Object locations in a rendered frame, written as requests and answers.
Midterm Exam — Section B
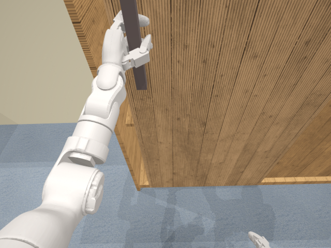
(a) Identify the left robot hand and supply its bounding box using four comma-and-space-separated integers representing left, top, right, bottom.
102, 10, 153, 73

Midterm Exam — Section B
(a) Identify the robot left forearm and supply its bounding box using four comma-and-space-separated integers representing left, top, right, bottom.
42, 64, 126, 201

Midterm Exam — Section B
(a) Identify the handle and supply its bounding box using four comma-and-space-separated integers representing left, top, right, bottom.
119, 0, 147, 90

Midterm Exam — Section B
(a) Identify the left robot upper arm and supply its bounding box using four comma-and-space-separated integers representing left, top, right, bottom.
0, 162, 104, 248

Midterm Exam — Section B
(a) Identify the wardrobe door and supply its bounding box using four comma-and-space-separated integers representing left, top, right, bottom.
103, 0, 331, 188
265, 99, 331, 178

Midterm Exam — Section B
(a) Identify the right robot hand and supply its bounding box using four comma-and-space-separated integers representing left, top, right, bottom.
248, 231, 270, 248

